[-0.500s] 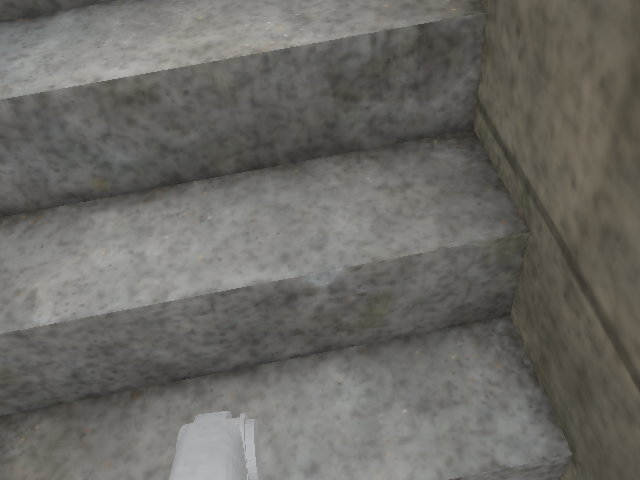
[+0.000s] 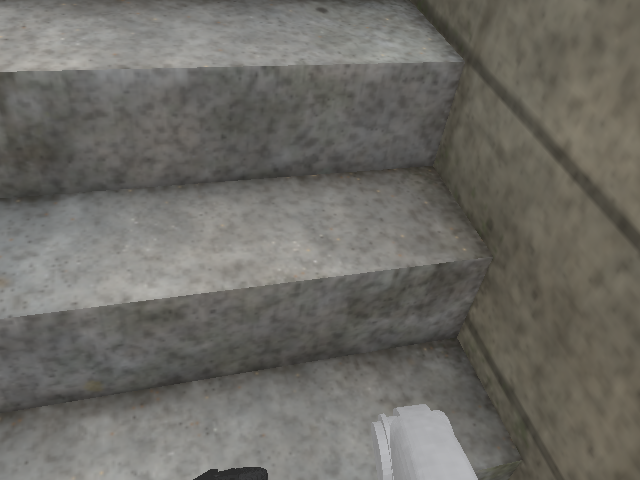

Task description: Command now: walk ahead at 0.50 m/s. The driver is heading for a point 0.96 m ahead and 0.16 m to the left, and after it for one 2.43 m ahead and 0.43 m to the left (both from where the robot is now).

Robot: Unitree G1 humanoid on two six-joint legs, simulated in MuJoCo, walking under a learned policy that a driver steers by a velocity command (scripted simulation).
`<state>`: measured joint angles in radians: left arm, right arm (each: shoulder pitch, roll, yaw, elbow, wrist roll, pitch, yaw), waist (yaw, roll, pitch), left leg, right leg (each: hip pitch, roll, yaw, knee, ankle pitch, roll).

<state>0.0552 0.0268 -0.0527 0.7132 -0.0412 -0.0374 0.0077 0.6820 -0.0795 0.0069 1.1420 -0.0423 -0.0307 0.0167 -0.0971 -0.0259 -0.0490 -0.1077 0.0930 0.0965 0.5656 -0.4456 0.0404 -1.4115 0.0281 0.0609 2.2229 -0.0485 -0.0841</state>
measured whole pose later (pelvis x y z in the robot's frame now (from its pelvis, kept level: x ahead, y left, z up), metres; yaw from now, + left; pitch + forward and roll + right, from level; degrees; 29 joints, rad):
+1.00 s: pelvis +0.52 +0.09 +0.43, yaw +1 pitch +5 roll -7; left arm -0.06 -0.03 -0.13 0.63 -0.04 -0.05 0.04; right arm 0.61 -0.10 0.02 1.20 0.00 -0.05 0.00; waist -0.12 0.05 -0.05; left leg -0.04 0.13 0.00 0.23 -0.23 0.03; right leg -1.30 -0.08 -0.19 1.72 -0.31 -0.08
